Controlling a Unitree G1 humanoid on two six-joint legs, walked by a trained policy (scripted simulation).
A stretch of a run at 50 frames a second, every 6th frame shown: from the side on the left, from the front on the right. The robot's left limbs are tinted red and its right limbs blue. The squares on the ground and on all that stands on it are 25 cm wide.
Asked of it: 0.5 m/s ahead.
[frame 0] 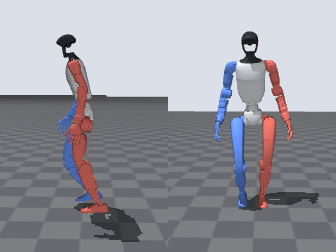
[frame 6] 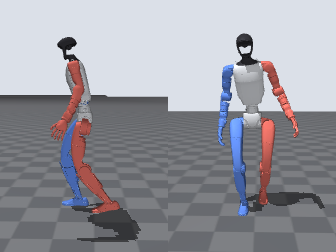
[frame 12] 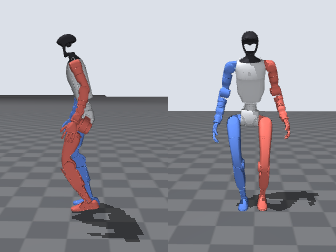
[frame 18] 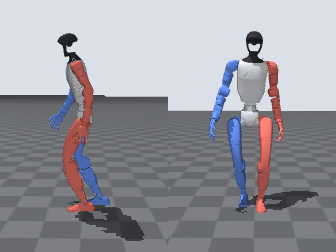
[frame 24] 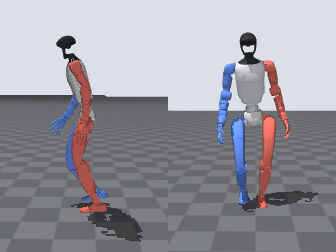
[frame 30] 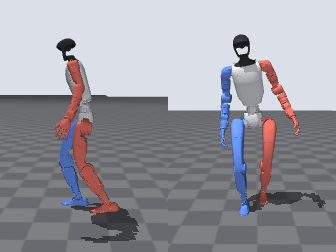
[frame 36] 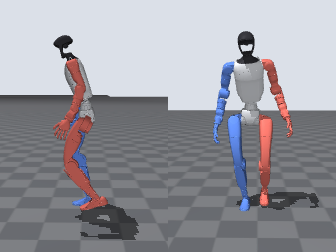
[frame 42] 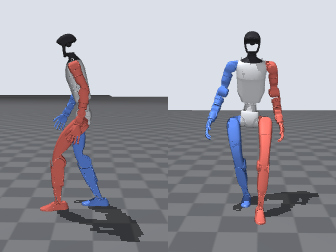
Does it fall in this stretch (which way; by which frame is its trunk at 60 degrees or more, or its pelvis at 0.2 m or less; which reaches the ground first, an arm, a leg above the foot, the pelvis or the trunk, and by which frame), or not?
no
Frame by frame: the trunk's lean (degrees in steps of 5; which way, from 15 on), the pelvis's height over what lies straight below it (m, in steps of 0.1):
0: 15 forward, 0.8
6: 15 forward, 0.7
12: 15 forward, 0.8
18: 15 forward, 0.8
24: 20 forward, 0.8
30: 20 forward and to its right, 0.7
36: 20 forward, 0.8
42: 15 forward, 0.8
